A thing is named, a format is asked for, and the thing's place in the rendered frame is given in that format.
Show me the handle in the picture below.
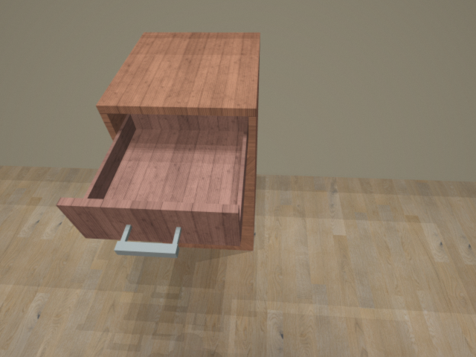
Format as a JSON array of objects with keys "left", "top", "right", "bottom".
[{"left": 114, "top": 225, "right": 181, "bottom": 258}]

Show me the drawer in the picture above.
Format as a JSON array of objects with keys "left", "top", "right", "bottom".
[{"left": 56, "top": 114, "right": 248, "bottom": 246}]

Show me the cabinet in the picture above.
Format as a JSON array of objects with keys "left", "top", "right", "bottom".
[{"left": 96, "top": 32, "right": 260, "bottom": 251}]

